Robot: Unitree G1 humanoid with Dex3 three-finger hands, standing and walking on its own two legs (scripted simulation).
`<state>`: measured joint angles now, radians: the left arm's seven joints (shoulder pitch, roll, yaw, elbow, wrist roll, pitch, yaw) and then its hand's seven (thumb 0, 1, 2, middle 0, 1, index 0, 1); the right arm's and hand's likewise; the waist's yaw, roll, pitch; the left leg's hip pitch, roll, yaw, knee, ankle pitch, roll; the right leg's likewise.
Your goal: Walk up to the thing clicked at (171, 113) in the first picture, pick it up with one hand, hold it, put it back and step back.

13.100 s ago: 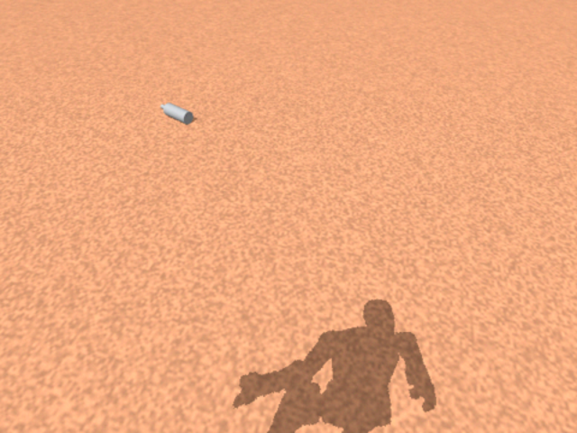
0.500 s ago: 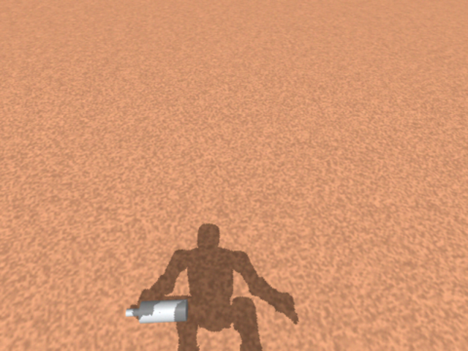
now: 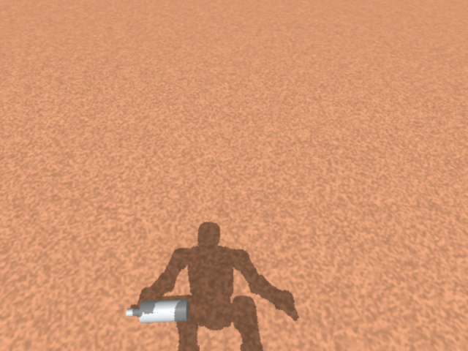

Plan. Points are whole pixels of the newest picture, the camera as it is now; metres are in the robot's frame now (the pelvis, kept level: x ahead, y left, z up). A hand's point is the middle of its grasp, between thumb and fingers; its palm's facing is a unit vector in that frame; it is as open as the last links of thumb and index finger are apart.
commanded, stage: rise first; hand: left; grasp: from above
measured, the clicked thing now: (157, 311) +0.41 +0.29 -0.74
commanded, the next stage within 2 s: none
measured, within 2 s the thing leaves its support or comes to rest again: neither
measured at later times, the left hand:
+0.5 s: hand out of the picture +0.14 +0.26 -0.18, palm faces -0.08 -0.91 -0.40, open 11.8 cm
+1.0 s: hand out of the picture +0.12 +0.28 -0.26, palm faces -0.25 -0.82 -0.52, open 14.2 cm
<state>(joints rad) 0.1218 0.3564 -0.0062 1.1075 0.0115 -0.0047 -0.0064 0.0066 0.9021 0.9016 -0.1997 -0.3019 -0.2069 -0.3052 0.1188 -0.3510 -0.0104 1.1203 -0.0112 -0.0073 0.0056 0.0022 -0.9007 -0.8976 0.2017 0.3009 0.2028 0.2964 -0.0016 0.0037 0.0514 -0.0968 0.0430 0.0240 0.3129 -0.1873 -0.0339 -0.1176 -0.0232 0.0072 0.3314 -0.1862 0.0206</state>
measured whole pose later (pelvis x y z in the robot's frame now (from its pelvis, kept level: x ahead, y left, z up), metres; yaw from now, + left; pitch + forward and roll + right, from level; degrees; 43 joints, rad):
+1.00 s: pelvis -0.03 +0.02 -0.12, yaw +1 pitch +21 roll -2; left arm 0.21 0.34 0.10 0.47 0.36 0.19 0.02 0.00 -0.57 0.98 -0.08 -1.08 -0.09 -1.08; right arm 0.18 -0.23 -0.03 0.54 0.00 -0.18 -0.01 0.01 -0.93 -0.91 0.20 0.30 0.20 0.30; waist -0.03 0.01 -0.14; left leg -1.07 0.03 -0.04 1.27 -0.57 -0.01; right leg -1.04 -0.03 -0.02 1.21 -0.54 0.04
